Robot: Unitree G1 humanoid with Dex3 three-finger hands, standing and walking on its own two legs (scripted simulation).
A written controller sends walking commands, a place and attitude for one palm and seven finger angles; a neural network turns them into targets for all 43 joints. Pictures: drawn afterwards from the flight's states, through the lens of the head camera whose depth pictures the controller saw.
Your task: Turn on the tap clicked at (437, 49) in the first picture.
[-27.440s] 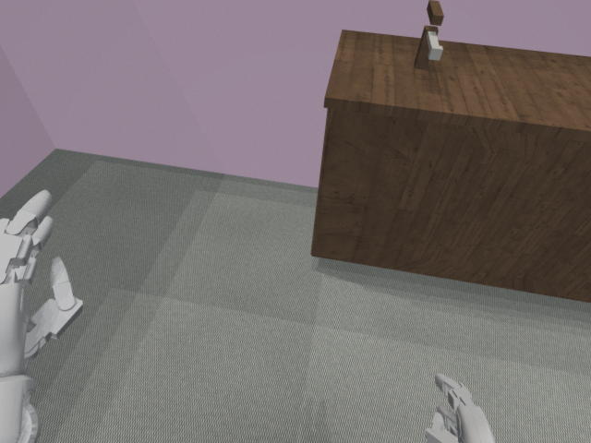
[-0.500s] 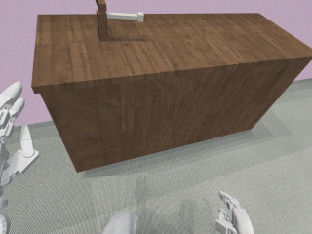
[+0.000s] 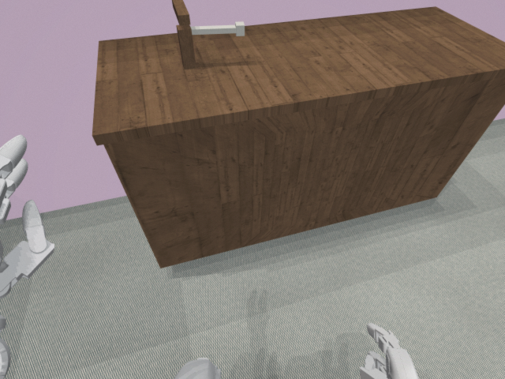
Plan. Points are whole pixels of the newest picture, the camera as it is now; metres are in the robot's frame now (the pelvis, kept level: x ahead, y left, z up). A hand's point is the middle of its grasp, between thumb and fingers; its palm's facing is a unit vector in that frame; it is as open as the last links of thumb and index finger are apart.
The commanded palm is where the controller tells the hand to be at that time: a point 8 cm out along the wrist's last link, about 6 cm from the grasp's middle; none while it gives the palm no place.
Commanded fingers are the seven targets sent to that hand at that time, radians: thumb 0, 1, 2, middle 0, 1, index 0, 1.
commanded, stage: stop stepping back and stand still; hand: left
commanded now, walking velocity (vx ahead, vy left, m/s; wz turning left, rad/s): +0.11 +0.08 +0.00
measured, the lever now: (239, 28) +0.96 +0.10 +0.13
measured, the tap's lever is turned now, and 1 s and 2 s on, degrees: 81 81 81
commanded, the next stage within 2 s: stand and check the lever's angle in 0.68 s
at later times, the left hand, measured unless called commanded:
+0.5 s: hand (79, 230) +0.24 +0.21 +0.19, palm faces +0.45 -0.76 -0.47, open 7.4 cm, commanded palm +0.18 +0.26 +0.18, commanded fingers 0.00 0.90 0.90 -0.20 -0.30 -0.20 -0.30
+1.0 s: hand (48, 263) +0.21 +0.25 +0.16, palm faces +0.45 -0.80 -0.39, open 7.4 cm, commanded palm +0.16 +0.28 +0.18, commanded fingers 0.00 0.90 0.90 -0.20 -0.30 -0.20 -0.30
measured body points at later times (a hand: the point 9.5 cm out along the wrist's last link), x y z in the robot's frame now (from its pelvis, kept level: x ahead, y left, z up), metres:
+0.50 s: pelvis +0.03 -0.03 +0.00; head +0.05 -0.07 +0.45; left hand +0.21 +0.25 +0.21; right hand +0.20 -0.26 -0.10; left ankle +0.03 +0.11 -0.73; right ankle +0.02 -0.09 -0.73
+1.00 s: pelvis +0.01 -0.01 +0.01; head +0.01 -0.02 +0.46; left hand +0.18 +0.29 +0.18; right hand +0.20 -0.23 -0.08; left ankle +0.02 +0.11 -0.73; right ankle +0.02 -0.09 -0.73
